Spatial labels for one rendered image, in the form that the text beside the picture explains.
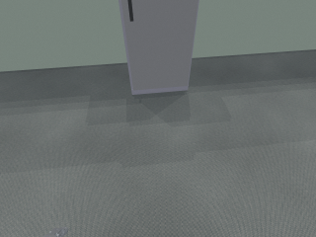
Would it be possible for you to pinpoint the left robot hand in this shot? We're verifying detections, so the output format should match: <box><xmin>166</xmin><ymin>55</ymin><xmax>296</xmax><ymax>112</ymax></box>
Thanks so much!
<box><xmin>43</xmin><ymin>227</ymin><xmax>68</xmax><ymax>237</ymax></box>

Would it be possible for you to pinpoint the fridge door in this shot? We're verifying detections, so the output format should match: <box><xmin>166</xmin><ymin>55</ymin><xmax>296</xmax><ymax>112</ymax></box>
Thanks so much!
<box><xmin>121</xmin><ymin>0</ymin><xmax>198</xmax><ymax>91</ymax></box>

